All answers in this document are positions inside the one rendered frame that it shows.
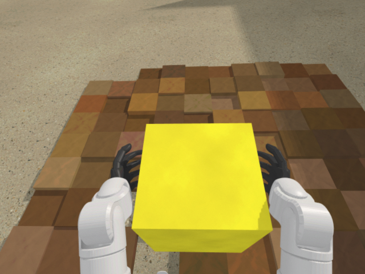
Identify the right robot forearm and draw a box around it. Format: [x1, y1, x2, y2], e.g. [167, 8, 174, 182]
[269, 178, 334, 274]

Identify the robot right hand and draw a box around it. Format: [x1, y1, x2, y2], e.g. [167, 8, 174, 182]
[257, 144, 290, 195]

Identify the robot left hand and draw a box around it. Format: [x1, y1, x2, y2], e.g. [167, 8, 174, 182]
[110, 143, 143, 191]

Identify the left robot forearm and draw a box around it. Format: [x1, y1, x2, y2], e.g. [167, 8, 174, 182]
[78, 178, 133, 274]

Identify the carton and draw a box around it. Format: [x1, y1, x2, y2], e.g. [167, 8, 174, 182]
[132, 123, 273, 253]

